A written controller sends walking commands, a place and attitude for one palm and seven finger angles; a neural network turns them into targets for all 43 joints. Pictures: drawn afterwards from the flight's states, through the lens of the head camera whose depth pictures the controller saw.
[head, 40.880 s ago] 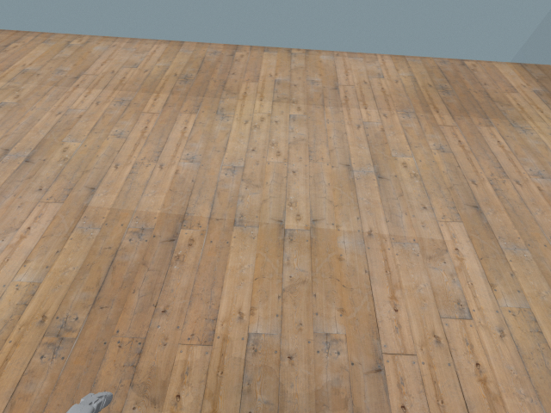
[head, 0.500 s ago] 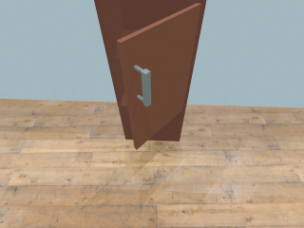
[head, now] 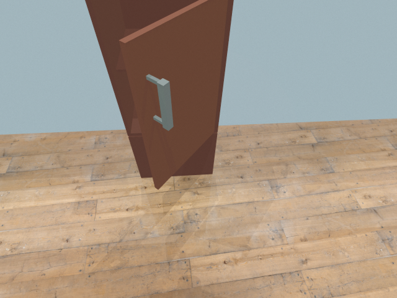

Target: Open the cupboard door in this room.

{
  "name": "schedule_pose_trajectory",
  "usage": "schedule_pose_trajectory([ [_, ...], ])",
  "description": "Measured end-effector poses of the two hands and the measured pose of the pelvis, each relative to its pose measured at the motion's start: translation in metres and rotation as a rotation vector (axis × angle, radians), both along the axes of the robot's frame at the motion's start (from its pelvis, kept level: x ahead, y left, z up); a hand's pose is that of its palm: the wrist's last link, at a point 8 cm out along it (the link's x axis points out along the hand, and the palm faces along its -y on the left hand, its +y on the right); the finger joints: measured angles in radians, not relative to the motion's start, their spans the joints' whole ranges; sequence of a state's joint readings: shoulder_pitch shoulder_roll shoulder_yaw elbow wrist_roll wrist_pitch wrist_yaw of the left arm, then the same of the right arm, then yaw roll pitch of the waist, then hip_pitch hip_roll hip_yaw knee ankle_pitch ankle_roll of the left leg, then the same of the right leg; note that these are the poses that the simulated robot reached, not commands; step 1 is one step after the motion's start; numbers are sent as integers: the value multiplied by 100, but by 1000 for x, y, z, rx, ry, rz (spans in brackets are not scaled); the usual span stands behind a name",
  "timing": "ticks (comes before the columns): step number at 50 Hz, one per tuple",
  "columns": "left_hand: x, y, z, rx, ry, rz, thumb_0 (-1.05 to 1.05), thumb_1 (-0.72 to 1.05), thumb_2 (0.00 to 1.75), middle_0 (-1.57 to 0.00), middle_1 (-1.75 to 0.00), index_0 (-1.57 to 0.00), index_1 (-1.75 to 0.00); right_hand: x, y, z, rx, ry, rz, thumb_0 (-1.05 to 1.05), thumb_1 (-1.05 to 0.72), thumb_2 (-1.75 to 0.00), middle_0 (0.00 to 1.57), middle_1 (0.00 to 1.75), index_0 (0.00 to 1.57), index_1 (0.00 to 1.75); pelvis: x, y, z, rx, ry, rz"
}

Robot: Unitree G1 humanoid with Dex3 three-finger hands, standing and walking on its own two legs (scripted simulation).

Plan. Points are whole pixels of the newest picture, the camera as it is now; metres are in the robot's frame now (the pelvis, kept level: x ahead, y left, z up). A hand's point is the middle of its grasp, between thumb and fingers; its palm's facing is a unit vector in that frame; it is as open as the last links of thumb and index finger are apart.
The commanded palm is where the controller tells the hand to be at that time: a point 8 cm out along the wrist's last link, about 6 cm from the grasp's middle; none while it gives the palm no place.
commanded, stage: walk to a spot facing it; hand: left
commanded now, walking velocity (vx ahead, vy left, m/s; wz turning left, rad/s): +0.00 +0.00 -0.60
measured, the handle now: (159, 103) +0.55 +0.14 +0.06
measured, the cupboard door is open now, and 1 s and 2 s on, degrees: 49 49 49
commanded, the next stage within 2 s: none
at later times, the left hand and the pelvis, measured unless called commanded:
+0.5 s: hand out of the picture +0.08 +0.15 -0.16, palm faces -0.18 -0.95 -0.27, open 7.4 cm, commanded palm none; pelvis -0.01 -0.04 +0.00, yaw -15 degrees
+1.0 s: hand (160, 275) +0.19 +0.10 -0.16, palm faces -0.51 -0.82 -0.25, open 7.4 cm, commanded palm none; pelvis +0.00 -0.04 -0.01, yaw -33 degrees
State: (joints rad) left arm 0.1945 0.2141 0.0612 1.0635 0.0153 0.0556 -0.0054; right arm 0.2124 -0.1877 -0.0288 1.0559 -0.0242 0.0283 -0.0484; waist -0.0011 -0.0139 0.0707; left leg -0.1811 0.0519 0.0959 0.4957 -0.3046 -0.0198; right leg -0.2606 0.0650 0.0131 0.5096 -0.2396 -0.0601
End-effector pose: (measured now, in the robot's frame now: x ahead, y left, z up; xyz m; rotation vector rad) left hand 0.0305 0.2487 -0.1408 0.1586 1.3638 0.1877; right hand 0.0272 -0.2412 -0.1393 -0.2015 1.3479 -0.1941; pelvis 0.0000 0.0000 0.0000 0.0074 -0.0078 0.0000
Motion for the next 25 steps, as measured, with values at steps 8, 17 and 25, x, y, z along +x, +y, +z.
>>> schedule_pose_trajectory([
  [8,31,-10,10,23,-45,-67,1,91,90,-20,-30,-20,-30,-44,-15,-9,14,56,-66,0,-90,-90,21,30,21,30,-6,-13,-2,11,6,-70],
  [17,47,-37,16,82,-66,-165,0,91,90,-20,-30,-20,-30,-24,-59,-14,17,-32,-159,1,-91,-90,20,30,21,30,-9,-42,-5,20,18,-169],
  [25,52,-50,17,45,-31,-241,1,91,90,-20,-30,-20,-30,24,-72,15,-21,-220,-202,0,-91,-90,20,30,20,30,-6,-41,5,29,30,-268],
])
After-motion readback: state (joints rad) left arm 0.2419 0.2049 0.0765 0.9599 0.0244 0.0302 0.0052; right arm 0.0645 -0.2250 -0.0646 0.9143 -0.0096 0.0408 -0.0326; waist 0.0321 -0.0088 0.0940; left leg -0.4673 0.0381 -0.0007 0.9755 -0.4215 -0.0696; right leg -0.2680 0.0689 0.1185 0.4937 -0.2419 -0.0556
